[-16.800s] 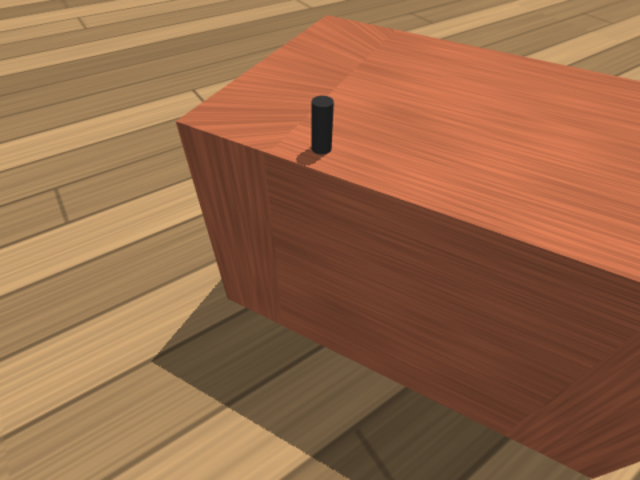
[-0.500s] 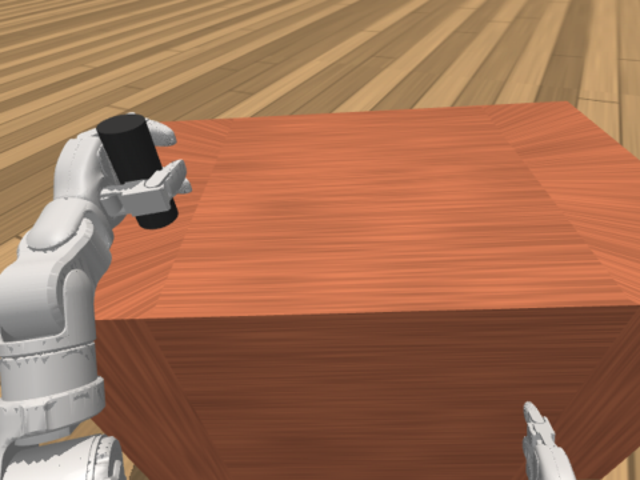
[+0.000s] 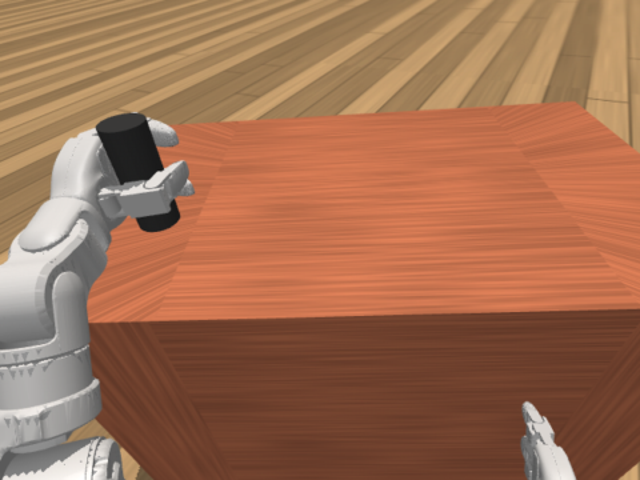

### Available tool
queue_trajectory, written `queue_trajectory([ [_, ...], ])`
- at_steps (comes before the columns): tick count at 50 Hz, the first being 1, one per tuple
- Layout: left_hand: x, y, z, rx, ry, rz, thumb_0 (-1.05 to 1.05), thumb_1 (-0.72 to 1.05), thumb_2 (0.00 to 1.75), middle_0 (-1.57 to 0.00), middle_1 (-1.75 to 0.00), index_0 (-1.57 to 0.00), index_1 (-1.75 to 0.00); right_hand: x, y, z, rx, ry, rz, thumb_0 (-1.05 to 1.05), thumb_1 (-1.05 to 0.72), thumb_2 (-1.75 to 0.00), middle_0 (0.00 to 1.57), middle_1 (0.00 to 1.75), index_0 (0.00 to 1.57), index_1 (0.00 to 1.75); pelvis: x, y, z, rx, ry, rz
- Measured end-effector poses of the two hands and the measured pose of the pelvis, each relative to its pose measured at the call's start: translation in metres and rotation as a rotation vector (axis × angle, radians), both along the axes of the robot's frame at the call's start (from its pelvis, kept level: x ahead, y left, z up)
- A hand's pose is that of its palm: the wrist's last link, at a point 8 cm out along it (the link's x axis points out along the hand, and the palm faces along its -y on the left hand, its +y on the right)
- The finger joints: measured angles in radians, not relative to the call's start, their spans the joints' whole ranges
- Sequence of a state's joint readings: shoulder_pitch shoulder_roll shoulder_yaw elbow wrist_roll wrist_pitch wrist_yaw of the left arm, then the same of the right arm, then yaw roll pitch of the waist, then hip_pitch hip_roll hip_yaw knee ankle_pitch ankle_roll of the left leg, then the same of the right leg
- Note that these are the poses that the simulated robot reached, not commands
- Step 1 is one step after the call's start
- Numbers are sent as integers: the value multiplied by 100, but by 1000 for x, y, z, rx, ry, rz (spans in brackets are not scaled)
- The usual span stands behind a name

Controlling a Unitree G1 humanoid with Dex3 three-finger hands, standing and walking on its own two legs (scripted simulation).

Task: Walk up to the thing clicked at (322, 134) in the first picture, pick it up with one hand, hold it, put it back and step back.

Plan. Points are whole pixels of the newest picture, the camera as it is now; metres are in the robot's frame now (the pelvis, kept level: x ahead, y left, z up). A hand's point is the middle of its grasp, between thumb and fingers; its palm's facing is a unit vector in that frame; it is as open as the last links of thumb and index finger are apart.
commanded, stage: hold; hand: left
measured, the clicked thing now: (142, 175) +0.33 +0.18 +0.29
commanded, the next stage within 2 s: crouch in 1.88 s
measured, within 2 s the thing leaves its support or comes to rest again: neither
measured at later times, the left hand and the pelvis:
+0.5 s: hand (151, 179) +0.32 +0.16 +0.29, palm faces +0.09 -1.00 -0.01, open 5.9 cm; pelvis +0.00 +0.00 +0.00, yaw +0 degrees
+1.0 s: hand (149, 170) +0.33 +0.17 +0.29, palm faces +0.10 -1.00 -0.01, open 5.9 cm; pelvis +0.00 +0.00 +0.00, yaw +0 degrees
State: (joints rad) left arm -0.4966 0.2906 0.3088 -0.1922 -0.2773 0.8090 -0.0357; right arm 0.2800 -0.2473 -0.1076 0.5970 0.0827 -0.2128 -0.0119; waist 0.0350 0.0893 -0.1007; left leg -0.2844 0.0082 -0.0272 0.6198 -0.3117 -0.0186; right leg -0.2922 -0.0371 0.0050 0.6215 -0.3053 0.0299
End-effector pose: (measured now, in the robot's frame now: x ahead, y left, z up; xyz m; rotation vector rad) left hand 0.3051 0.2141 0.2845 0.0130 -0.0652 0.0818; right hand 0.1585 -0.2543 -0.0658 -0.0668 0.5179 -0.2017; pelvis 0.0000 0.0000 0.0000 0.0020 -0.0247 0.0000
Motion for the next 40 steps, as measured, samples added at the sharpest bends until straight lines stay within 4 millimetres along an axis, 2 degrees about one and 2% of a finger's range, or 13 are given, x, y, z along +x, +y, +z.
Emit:
queue_trajectory([
  [6,-4,-1,-7,-5,8,10,3,13,115,-104,-113,-93,-117,-1,1,-2,3,9,2,-1,55,-5,5,5,5,5,-1,-1,-1,1,-1,2],
  [14,-3,1,5,-1,-22,17,3,13,115,-104,-113,-93,-117,-2,-4,-2,-15,9,-15,-1,55,-5,5,5,5,5,-3,-1,-1,1,-4,4],
  [25,-7,2,1,3,-9,10,3,13,115,-104,-113,-93,-117,-5,-3,0,-9,1,-13,-1,56,-4,5,5,5,5,-2,0,-1,0,-2,-1],
  [40,-4,3,9,1,-11,7,3,13,115,-104,-113,-93,-117,-2,1,-1,-7,-7,-7,-1,56,-4,5,5,5,5,-3,1,-1,0,-3,0],
])
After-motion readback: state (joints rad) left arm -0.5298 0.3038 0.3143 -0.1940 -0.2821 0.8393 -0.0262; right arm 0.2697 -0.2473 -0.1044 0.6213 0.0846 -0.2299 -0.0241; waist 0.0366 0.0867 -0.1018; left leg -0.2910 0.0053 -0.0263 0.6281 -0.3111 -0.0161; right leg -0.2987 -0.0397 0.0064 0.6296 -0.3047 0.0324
